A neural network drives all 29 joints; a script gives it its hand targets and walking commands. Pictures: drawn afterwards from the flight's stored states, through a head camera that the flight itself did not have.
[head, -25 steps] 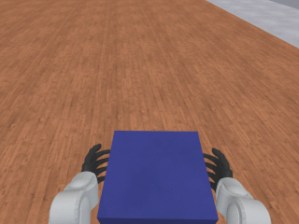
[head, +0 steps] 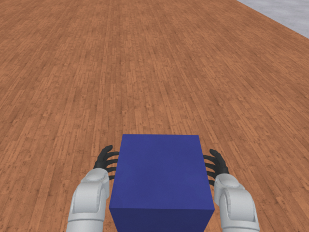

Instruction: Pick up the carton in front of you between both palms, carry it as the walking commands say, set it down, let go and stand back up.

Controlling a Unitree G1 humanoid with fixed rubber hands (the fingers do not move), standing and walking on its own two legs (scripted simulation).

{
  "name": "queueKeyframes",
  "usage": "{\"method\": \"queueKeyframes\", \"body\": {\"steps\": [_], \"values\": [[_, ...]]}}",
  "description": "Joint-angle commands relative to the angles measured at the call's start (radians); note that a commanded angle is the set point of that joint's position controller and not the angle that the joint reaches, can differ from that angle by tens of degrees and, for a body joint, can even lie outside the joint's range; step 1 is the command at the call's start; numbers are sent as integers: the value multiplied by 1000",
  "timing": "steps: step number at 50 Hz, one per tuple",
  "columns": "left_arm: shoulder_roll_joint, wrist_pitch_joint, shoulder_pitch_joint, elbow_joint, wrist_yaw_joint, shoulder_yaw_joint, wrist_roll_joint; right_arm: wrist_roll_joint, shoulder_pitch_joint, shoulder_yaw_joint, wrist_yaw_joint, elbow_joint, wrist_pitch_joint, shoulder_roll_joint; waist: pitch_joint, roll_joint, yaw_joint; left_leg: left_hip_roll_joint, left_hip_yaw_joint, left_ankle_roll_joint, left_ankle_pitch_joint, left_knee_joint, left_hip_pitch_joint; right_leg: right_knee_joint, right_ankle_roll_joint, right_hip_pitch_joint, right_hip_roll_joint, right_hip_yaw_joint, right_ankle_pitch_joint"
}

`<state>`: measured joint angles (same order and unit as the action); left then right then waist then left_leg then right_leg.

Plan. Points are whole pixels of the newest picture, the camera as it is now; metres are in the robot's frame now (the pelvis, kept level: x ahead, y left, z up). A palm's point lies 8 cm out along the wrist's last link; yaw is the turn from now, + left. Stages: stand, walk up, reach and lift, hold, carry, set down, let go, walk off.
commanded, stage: carry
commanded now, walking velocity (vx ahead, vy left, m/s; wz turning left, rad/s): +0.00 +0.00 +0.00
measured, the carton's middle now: (159, 191) +0.27 +0.00 -0.04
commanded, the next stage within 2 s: hold in 0.30 s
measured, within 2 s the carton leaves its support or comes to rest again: neither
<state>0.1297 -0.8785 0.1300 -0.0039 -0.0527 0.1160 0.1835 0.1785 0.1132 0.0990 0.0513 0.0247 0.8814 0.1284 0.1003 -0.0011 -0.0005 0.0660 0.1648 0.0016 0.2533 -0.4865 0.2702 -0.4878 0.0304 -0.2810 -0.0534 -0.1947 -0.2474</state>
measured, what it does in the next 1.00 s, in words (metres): stands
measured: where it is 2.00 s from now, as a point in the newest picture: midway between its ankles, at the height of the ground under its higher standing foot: outside the picture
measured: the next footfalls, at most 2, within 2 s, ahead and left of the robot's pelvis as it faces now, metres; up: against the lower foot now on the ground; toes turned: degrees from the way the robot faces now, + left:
none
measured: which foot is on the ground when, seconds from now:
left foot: down 0.00-1.00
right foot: down 0.00-1.00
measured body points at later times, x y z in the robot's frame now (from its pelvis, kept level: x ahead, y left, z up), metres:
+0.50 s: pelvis -0.01 +0.00 +0.01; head -0.02 +0.00 +0.46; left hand +0.30 +0.15 +0.04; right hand +0.29 -0.16 +0.03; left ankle +0.00 +0.13 -0.74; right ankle +0.00 -0.11 -0.74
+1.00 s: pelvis -0.04 +0.02 +0.00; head -0.09 +0.02 +0.45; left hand +0.28 +0.16 +0.05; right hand +0.26 -0.14 +0.05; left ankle +0.00 +0.13 -0.74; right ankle +0.00 -0.10 -0.74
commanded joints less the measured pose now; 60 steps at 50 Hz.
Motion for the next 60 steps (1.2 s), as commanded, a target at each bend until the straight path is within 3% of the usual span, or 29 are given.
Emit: {"method": "queueKeyframes", "body": {"steps": [1, 8, 15, 16, 17, 18, 20, 21, 26, 35, 47, 53, 57, 60], "values": [[653, 103, 424, -7, 152, -456, -176, -168, 434, -447, -146, 3, -106, 647, 189, 1, -1, 97, -99, 10, -135, 70, -47, 78, 2, 84, -116, 123, 165], [765, 257, 541, 144, 216, -457, -167, -159, 555, -450, -209, -149, -261, 753, 224, 1, -1, 96, -98, 11, -156, 62, -61, 66, 5, 100, -116, 123, 191], [890, 223, 542, 89, 246, -540, -211, -201, 554, -531, -238, -94, -225, 884, 267, 0, -1, 101, -98, 9, -216, 36, -82, 40, 2, 123, -119, 123, 256], [912, 205, 411, 58, 250, -511, -202, -195, 426, -508, -243, -66, -209, 896, 239, -4, -11, -163, -243, 26, -471, 96, -201, 84, -10, 338, 109, 300, 634], [857, 210, 377, 45, 235, -486, -187, -172, 410, -487, -231, -58, -211, 834, 286, 7, 10, -148, -260, 32, -448, 122, -200, 72, -9, 418, 90, 323, 693], [858, 204, 432, 23, 239, -486, -166, -146, 418, -465, -232, -65, -204, 841, 222, 0, -3, -146, -258, 15, -443, 132, -150, 76, -14, 429, 103, 310, 621], [853, 199, 447, 74, 245, -450, -157, -142, 451, -434, -229, -94, -201, 846, 168, 15, -7, -157, -256, 5, -466, 131, -183, 110, -28, 397, 113, 312, 593], [849, 201, 469, 89, 251, -441, -159, -138, 472, -427, -229, -116, -203, 855, 168, 47, -8, -161, -250, 4, -398, 138, -215, 135, -33, 371, 122, 307, 497], [901, 204, 513, 144, 265, -437, -160, -162, 545, -457, -253, -132, -200, 900, 186, 25, 6, -171, -257, 9, -340, 153, -193, 126, -43, 416, 126, 295, 478], [943, 189, 618, 260, 292, -373, -132, -136, 635, -380, -292, -255, -188, 936, 72, -13, -3, -139, -254, 13, -114, 182, -169, 156, -19, 306, 127, 273, 159], [992, 204, 781, 358, 334, -336, -128, -111, 790, -321, -336, -358, -202, 978, 40, -30, -5, -105, -256, 21, 114, 206, -108, 134, -10, 263, 132, 256, -33], [976, 255, 954, 541, 322, -166, -41, -35, 985, -174, -342, -538, -254, 956, -14, -17, 14, -106, -252, 37, 249, 168, -59, 86, -12, 186, 128, 253, -168], [878, 294, 984, 651, 282, 22, 66, 66, 1020, -2, -303, -670, -298, 881, -60, 3, 32, -122, -230, 38, 209, 102, -37, 59, -5, 91, 126, 254, -201], [781, 331, 956, 674, 249, 146, 147, 151, 985, 124, -264, -723, -339, 779, -64, 1, 36, -136, -219, 31, 130, 47, 10, 19, -4, 25, 134, 252, -145]]}}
